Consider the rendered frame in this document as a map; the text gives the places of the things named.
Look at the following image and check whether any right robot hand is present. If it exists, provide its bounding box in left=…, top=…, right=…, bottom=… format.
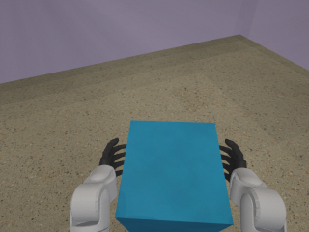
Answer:
left=219, top=138, right=247, bottom=183

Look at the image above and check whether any robot right forearm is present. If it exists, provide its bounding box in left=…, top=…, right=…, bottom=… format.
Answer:
left=229, top=167, right=287, bottom=232

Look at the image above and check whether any left robot hand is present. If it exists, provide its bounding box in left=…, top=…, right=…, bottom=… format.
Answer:
left=99, top=137, right=126, bottom=177

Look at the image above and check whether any carton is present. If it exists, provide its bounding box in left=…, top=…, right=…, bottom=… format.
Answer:
left=115, top=120, right=234, bottom=232

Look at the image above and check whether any robot left forearm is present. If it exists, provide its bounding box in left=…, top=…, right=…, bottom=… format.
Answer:
left=70, top=164, right=118, bottom=232

